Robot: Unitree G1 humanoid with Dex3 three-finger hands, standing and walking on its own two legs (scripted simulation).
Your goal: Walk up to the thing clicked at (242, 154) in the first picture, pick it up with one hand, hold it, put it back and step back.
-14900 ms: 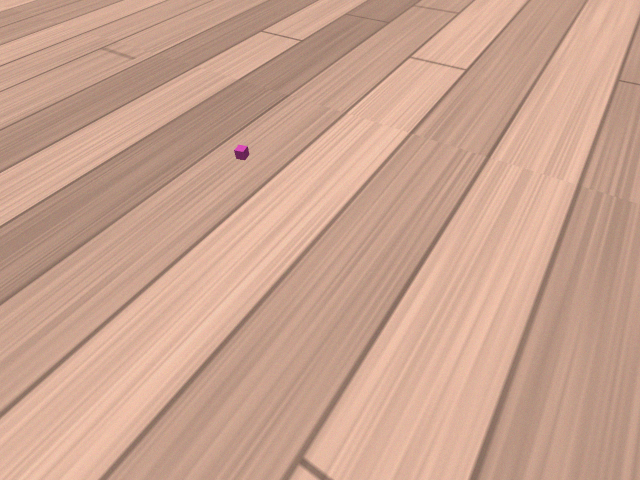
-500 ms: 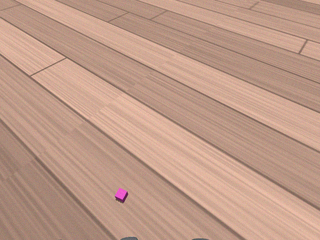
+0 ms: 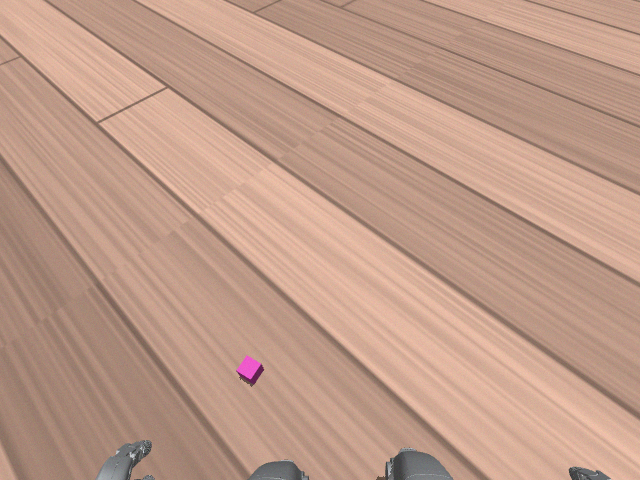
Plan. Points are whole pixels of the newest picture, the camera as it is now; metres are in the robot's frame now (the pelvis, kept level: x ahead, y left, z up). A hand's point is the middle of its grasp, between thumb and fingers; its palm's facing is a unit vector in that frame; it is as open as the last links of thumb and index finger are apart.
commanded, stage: walk up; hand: left
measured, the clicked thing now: (250, 370) +0.46 +0.28 -0.71
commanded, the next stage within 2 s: stand in 1.30 s
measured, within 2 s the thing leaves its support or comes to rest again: neither
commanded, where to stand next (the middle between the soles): +0.07 +0.01 m, yaw -1 degrees
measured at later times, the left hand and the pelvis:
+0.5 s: hand out of the picture +0.08 +0.27 -0.11, palm faces +0.03 -0.92 -0.38, open 7.4 cm; pelvis -0.01 +0.00 +0.03, yaw +2 degrees
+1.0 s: hand out of the picture +0.09 +0.26 -0.11, palm faces +0.01 -0.93 -0.37, open 7.4 cm; pelvis +0.00 +0.00 +0.04, yaw +1 degrees
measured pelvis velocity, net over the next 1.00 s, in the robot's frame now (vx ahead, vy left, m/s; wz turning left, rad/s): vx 0.00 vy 0.00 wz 0.02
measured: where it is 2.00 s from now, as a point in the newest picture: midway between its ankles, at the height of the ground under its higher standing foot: outside the picture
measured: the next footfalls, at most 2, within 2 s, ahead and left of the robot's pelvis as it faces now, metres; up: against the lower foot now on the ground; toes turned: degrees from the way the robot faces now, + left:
none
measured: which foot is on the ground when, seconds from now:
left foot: down 0.00-1.00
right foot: down 0.00-1.00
